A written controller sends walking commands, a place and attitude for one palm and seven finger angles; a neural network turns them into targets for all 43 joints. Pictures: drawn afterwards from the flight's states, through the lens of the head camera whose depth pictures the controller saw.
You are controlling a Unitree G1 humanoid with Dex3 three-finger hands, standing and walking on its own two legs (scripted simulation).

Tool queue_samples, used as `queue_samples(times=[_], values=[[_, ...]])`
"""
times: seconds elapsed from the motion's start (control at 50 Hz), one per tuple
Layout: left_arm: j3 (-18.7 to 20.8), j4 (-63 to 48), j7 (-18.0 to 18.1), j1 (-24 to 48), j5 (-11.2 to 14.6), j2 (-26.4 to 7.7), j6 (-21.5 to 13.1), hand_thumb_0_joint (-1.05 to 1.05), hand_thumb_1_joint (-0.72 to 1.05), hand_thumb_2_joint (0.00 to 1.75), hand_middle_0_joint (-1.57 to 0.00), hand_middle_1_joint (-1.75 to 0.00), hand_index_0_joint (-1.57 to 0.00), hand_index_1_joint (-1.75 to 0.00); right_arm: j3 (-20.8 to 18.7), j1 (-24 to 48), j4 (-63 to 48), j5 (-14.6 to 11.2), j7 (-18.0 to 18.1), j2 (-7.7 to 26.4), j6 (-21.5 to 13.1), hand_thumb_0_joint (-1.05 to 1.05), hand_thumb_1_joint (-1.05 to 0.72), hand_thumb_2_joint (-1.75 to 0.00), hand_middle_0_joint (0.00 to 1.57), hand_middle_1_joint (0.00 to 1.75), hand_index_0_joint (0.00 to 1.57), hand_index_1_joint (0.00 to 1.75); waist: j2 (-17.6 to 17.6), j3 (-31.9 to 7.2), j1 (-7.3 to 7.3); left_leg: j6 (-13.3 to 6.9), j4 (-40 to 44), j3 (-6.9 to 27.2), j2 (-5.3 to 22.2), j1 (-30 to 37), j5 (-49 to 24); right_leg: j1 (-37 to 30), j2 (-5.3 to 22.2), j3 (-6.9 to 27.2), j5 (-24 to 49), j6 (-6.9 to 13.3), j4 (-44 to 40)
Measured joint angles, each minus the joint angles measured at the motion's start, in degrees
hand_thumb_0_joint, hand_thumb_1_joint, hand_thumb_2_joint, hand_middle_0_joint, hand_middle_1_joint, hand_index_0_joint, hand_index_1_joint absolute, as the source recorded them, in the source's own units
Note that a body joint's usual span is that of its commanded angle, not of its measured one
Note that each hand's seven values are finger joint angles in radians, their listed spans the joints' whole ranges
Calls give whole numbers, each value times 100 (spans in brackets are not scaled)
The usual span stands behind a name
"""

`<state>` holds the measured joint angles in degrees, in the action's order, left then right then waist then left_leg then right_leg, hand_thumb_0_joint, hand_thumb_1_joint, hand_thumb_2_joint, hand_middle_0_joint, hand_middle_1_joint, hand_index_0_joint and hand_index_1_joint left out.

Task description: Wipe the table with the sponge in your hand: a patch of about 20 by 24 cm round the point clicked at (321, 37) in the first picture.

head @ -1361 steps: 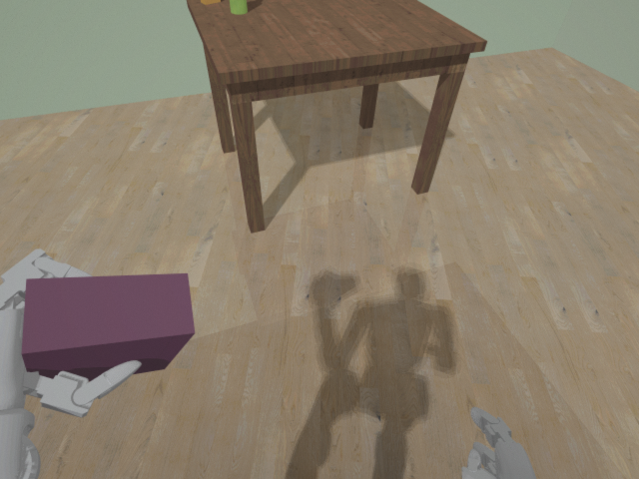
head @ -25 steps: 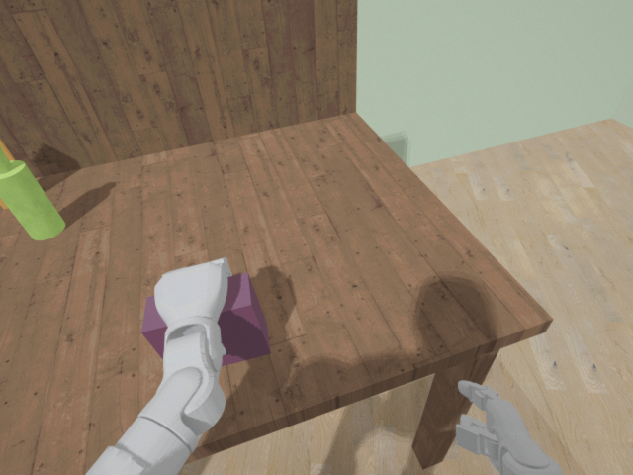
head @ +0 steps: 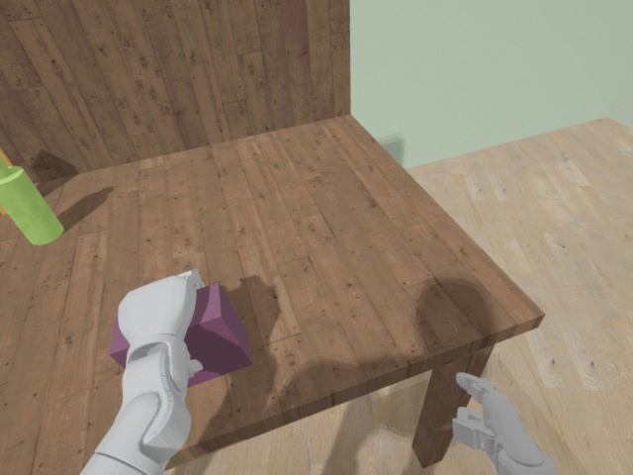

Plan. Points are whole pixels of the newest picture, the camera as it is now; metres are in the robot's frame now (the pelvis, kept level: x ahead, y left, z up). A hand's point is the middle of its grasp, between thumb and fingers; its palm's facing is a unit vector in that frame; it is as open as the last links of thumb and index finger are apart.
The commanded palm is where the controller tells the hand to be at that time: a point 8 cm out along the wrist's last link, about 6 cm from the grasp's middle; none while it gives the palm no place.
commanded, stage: slide back across to the middle lane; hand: left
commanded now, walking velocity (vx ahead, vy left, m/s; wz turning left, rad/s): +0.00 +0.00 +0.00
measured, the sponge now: (193, 349) +0.27 +0.22 +0.02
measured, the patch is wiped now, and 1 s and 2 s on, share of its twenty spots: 1.00 1.00 1.00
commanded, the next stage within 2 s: wipe forward along the middle lane in 0.14 s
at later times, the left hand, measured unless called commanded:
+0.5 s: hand (148, 338) +0.26 +0.27 +0.05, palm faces -0.05 -0.09 -0.99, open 10.1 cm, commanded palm +0.25 +0.26 +0.10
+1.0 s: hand (147, 310) +0.31 +0.29 +0.05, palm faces -0.08 -0.04 -1.00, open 10.1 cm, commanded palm +0.30 +0.28 +0.09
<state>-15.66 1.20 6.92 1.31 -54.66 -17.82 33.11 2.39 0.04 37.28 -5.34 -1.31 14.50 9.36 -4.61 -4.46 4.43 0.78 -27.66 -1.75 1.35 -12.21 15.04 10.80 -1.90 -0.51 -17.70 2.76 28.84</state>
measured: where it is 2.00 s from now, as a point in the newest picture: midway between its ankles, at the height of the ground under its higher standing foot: outside the picture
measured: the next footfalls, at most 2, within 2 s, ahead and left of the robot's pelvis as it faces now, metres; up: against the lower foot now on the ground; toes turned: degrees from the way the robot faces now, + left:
none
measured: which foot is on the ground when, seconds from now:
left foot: down 0.00-1.00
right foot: down 0.00-1.00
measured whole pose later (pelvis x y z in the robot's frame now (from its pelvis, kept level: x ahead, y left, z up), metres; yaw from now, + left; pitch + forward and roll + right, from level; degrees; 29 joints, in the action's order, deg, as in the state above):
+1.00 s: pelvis -0.03 +0.00 +0.00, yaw +2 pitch +4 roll +0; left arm -7.0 34.9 6.4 23.5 -56.4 -23.1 18.2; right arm 0.6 -7.4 40.7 -5.4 3.8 15.8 5.9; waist -4.1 -5.3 2.5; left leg 0.5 -30.5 0.9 1.4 -22.0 12.7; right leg 19.1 -2.1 -3.0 -15.3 3.0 30.1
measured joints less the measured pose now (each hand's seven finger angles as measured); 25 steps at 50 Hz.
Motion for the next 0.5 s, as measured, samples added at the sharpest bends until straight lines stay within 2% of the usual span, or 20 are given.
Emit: queue_samples(times=[0.16,0.3,0.5], values=[[228,119,-136,-55,40,-224,-136,0,-47,102,-69,-135,-73,-133,-5,15,44,30,182,57,-139,1,-90,-90,20,30,20,30,2,68,33,12,38,49,23,34,-70,-59,-27,-45,66,27,-60],[499,358,-270,-9,81,-383,-444,-1,-47,102,-69,-134,-73,-133,-28,-54,70,64,317,89,-285,1,-90,-90,20,30,20,30,8,104,15,14,54,87,40,4,-116,-56,-48,-78,126,41,-120],[581,1081,-342,479,-37,-383,-826,-3,-48,102,-70,-134,-74,-132,-109,-301,215,80,451,114,-424,1,-90,-90,20,30,20,30,-19,82,15,-2,32,163,17,-199,-175,99,-29,-150,184,31,-142]])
